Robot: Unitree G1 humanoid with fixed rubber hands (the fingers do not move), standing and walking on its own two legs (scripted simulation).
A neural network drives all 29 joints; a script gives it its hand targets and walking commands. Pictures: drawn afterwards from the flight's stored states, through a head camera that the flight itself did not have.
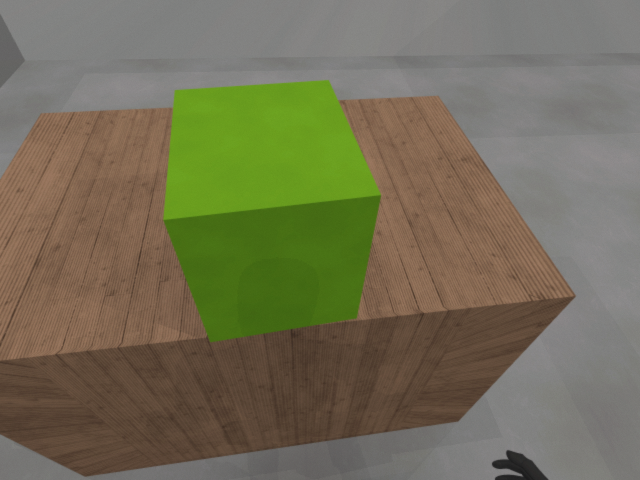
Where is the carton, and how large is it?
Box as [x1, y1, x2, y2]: [163, 80, 380, 341]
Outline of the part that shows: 328,80 175,90 163,220 210,341 356,317 380,194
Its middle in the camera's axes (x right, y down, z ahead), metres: -0.08 -0.05 +0.60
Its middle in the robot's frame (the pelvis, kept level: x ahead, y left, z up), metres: +0.49 +0.07 +0.06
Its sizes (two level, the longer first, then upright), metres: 0.272 0.231 0.263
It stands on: a pedestal, 0.68 m high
